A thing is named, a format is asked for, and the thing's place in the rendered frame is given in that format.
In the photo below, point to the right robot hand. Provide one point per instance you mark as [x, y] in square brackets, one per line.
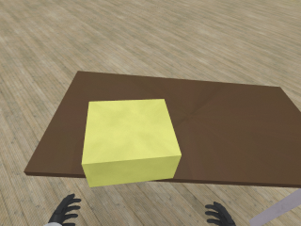
[225, 218]

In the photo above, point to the carton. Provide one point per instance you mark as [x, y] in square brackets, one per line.
[129, 141]

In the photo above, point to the table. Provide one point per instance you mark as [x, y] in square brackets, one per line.
[228, 133]

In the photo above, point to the left robot hand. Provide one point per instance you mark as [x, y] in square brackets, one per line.
[59, 214]

